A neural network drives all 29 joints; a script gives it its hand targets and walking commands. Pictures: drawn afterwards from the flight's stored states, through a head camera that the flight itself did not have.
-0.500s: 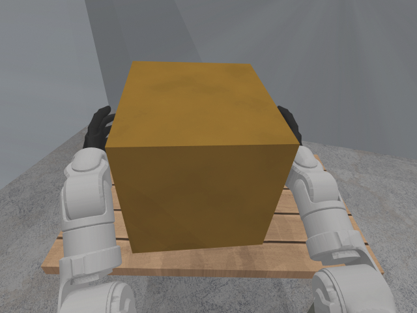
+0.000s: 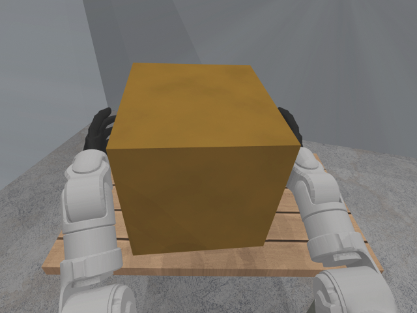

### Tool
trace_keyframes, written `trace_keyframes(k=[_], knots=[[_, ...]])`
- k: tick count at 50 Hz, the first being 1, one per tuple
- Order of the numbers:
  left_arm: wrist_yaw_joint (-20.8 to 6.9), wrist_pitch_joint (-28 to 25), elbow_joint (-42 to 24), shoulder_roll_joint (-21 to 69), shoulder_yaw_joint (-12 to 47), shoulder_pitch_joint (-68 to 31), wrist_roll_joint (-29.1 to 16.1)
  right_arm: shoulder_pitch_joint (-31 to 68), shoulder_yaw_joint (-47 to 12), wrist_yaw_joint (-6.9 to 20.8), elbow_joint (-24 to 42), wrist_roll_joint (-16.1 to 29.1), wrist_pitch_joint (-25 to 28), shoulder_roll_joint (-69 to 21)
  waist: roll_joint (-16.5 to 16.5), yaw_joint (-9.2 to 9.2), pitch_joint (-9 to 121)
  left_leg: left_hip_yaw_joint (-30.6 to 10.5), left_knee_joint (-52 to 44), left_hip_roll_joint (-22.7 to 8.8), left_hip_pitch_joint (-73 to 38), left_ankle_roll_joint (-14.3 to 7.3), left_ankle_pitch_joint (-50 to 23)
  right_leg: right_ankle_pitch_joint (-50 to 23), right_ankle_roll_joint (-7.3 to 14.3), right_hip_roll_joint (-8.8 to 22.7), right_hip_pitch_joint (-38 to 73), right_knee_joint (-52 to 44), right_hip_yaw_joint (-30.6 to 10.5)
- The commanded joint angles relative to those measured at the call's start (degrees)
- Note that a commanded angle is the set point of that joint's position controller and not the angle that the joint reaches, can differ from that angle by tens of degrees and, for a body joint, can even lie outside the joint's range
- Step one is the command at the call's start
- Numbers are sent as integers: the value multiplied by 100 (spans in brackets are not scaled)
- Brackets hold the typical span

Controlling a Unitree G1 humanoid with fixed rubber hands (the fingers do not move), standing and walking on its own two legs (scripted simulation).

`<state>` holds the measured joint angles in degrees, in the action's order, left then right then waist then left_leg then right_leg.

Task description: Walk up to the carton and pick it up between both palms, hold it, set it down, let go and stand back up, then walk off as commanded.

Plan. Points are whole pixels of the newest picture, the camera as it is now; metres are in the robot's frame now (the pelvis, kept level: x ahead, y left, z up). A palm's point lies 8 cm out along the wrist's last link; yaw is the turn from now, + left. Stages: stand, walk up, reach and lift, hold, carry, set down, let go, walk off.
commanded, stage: hold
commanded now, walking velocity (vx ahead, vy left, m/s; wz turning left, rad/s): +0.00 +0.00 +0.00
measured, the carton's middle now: (196, 152) +0.40 +0.01 +0.17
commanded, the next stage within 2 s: set down in 0.02 s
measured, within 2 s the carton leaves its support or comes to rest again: neither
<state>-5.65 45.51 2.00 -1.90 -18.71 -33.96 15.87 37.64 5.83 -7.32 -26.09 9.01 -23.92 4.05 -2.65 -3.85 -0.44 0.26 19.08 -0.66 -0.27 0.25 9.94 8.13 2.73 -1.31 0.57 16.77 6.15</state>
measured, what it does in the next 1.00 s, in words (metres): stands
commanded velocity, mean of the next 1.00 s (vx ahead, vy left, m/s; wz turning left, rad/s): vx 0.00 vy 0.00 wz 0.00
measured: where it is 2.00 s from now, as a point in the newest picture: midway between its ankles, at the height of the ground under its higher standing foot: outside the picture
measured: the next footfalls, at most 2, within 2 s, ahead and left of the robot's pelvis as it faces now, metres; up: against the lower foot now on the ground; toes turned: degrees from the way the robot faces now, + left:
none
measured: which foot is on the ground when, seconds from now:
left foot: down 0.00-1.00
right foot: down 0.00-1.00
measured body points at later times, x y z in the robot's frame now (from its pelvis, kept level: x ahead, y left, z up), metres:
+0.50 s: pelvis +0.01 +0.00 +0.00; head -0.06 +0.02 +0.44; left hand +0.38 +0.20 +0.23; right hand +0.38 -0.15 +0.19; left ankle +0.02 +0.12 -0.75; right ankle +0.03 -0.09 -0.75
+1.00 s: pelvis +0.04 +0.01 +0.00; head +0.01 +0.05 +0.45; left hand +0.40 +0.19 +0.16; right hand +0.39 -0.16 +0.14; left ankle +0.02 +0.12 -0.75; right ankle +0.03 -0.09 -0.75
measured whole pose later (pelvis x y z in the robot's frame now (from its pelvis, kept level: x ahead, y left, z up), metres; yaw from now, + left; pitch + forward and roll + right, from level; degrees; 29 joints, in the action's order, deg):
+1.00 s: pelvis +0.04 +0.01 +0.00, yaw +1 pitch -9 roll -1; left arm -4.0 27.0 4.0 -0.5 -12.9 -24.7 15.5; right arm 25.1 5.7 -6.7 -27.2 4.7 -2.1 2.5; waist -4.7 -3.1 -5.0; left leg -0.1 19.7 -0.1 -3.4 -0.3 13.7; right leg 11.1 1.4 -0.9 4.7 15.7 6.4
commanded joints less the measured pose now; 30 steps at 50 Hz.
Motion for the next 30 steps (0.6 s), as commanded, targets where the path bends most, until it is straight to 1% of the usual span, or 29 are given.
trace_keyframes(k=[1,2,3,4,5,6,7,8,9,10,11,12,13,14,15,16,17,18,19,20,21,22,23,24,25,26,27,29,30], knots=[[-622,-329,-528,2568,2529,-3509,-872,4322,-2140,708,1590,526,363,-2765,468,-18,1790,88,-394,206,512,41,-885,-882,-276,-15,1040,-109,-304],[-705,-350,-324,2444,2435,-3220,-970,3879,-1975,634,1675,603,335,-2593,130,-15,1678,111,-423,321,646,-133,-624,-893,-393,-12,1281,-150,-392],[-709,-375,-360,2407,2411,-3285,-966,3922,-1956,620,1641,608,362,-2618,203,-42,1744,115,-449,330,644,-124,-567,-866,-389,-10,1271,-116,-365],[-738,-435,-329,2351,2334,-3388,-951,3943,-1944,625,1666,566,413,-2641,191,2,1811,137,-460,343,724,-133,-460,-852,-410,6,1375,-93,-366],[-745,-451,-144,2303,2231,-3434,-892,3990,-1884,635,1523,518,422,-2597,147,22,1677,153,-506,348,767,-162,-267,-626,-412,9,1318,-130,-364],[-762,-489,-159,2287,2241,-3508,-879,4022,-1896,630,1489,462,476,-2629,273,8,1508,170,-533,363,881,-154,-207,-537,-401,38,1250,-124,-377],[-791,-552,39,2267,2143,-3591,-842,4004,-1794,659,1362,350,545,-2569,272,4,1393,153,-592,351,931,-166,46,-289,-388,87,1157,-167,-360],[-787,-621,12,2254,2159,-3706,-843,4011,-1779,664,1229,336,595,-2618,359,20,1430,166,-598,346,927,-155,43,-201,-385,80,1135,-176,-356],[-809,-706,26,2339,2182,-3730,-835,4114,-1747,683,1379,225,746,-2645,366,26,1600,152,-588,311,874,-153,33,-164,-358,102,1110,-162,-330],[-828,-817,26,2352,2208,-3833,-830,4178,-1661,721,1397,111,893,-2606,432,-39,1597,137,-609,301,827,-121,106,-110,-338,120,1069,-154,-276],[-820,-926,-51,2353,2219,-3893,-813,4201,-1669,717,1484,60,1052,-2635,440,-7,1688,160,-575,287,777,-102,11,-121,-334,109,1066,-144,-276],[-829,-1068,-28,2357,2222,-3930,-775,4343,-1653,726,1514,-52,1232,-2697,489,62,1796,155,-558,283,752,-90,-46,-203,-342,152,1130,-131,-261],[-820,-1162,71,2378,2165,-3918,-708,4369,-1587,741,1446,-114,1358,-2695,494,81,1856,156,-566,263,678,-90,-63,-202,-333,137,1122,-111,-199],[-839,-1305,264,2363,2052,-3880,-607,4299,-1451,748,1296,-321,1525,-2662,557,80,1791,184,-592,264,704,-73,81,-32,-317,191,1116,-158,-184],[-875,-1364,522,2294,1915,-3564,-455,4175,-1280,742,1202,-508,1640,-2564,465,105,1665,200,-634,233,648,-81,79,5,-315,192,1128,-168,-121],[-908,-1440,670,2273,1817,-3526,-323,4125,-1188,746,1037,-606,1758,-2531,487,120,1638,241,-639,238,614,-109,145,159,-319,206,1112,-189,-94],[-940,-1494,934,2259,1684,-3211,-193,3939,-1104,772,915,-772,1857,-2479,400,169,1410,275,-676,233,672,-143,227,283,-319,226,1114,-222,-76],[-963,-1511,1008,2229,1699,-3121,-135,3771,-1068,769,713,-810,1894,-2442,357,144,1199,292,-716,230,658,-157,227,274,-335,235,1114,-238,-70],[-991,-1536,1047,2244,1618,-2973,-17,3539,-1053,772,507,-883,1947,-2433,401,182,1046,329,-735,241,628,-159,206,312,-328,227,1134,-254,-49],[-997,-1567,1036,2318,1671,-2820,-40,3441,-1048,772,521,-909,2049,-2428,376,157,951,338,-744,214,582,-119,71,229,-335,196,1160,-263,-7],[-1014,-1600,1091,2369,1665,-2752,32,3371,-1010,771,427,-957,2118,-2412,385,137,798,344,-747,208,561,-102,17,199,-337,209,1160,-310,-21],[-1022,-1640,1040,2317,1674,-2698,-10,3321,-1064,747,465,-951,2183,-2379,271,142,760,361,-704,212,488,-112,-172,19,-381,179,1189,-300,6],[-1001,-1702,990,2358,1750,-2689,-41,3315,-1143,732,543,-931,2273,-2403,271,137,756,356,-676,223,421,-80,-359,-145,-403,162,1176,-299,38],[-1009,-1745,949,2303,1765,-2582,-126,3320,-1259,695,692,-877,2340,-2409,186,131,825,339,-609,237,362,-78,-575,-419,-448,159,1233,-279,40],[-983,-1802,787,2359,1895,-2559,-195,3243,-1307,675,737,-869,2435,-2448,159,49,880,321,-551,228,279,-30,-815,-640,-459,139,1293,-244,72],[-961,-1828,701,2358,1969,-2397,-249,3270,-1445,643,1013,-818,2531,-2415,113,51,981,325,-466,237,143,6,-1113,-944,-482,114,1327,-224,89],[-933,-1883,603,2406,2052,-2360,-339,3278,-1502,622,1104,-806,2611,-2446,104,21,1064,304,-386,235,41,43,-1381,-1142,-486,110,1315,-187,105],[-845,-2014,282,2472,2293,-2364,-507,3191,-1707,591,1336,-709,2697,-2482,83,14,1215,235,-305,249,-11,110,-1681,-1334,-497,89,1398,-142,107],[-802,-2064,188,2467,2419,-2431,-537,3121,-1745,589,1357,-677,2751,-2482,158,-40,1278,219,-253,246,-100,156,-1894,-1438,-487,78,1350,-128,114]])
